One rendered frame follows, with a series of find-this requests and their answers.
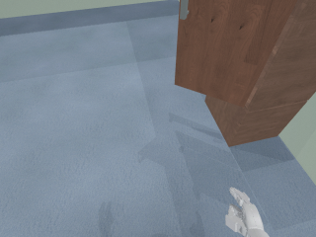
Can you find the cupboard door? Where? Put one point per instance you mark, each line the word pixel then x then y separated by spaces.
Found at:
pixel 224 45

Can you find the handle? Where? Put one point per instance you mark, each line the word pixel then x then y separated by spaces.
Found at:
pixel 184 9

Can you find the right robot hand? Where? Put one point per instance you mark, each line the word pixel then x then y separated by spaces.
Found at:
pixel 242 220

